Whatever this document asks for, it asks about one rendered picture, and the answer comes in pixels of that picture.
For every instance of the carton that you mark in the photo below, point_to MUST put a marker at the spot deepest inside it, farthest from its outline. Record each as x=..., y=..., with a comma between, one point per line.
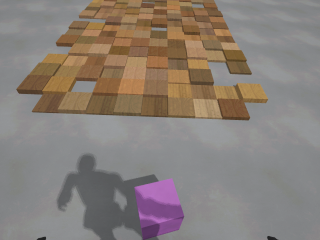
x=159, y=208

